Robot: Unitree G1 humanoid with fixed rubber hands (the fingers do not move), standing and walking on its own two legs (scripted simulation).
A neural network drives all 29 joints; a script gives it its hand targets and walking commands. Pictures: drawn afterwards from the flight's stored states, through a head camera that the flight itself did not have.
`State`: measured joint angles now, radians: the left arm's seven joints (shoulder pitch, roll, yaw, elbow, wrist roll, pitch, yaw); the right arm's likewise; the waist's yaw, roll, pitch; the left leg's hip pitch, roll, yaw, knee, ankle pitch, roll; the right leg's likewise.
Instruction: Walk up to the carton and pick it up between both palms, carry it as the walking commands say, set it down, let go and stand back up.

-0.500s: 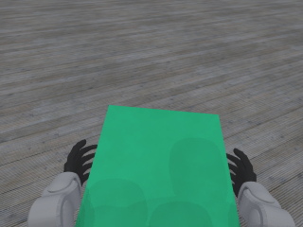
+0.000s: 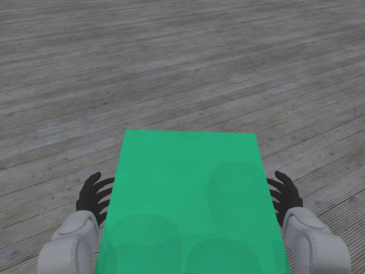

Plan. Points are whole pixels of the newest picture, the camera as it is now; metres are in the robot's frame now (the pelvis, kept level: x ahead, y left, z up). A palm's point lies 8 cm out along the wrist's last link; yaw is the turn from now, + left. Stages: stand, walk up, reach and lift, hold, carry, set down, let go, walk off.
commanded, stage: carry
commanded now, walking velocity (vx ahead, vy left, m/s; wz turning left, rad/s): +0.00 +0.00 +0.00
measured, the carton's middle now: (188, 212) +0.27 +0.01 +0.03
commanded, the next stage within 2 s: hold in 1.82 s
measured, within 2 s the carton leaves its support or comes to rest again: neither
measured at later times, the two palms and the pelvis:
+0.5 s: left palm (75, 225) +0.22 +0.23 +0.06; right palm (264, 229) +0.22 -0.14 +0.06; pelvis -0.03 +0.05 +0.00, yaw +0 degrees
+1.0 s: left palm (74, 220) +0.24 +0.24 +0.05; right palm (257, 224) +0.24 -0.13 +0.05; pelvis -0.02 +0.05 +0.00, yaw +0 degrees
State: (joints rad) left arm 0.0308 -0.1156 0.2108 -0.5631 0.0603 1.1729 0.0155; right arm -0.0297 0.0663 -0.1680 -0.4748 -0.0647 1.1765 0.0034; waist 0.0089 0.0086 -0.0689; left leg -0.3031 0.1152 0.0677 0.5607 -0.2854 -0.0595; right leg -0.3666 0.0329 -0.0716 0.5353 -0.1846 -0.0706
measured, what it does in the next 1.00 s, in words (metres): shifts its weight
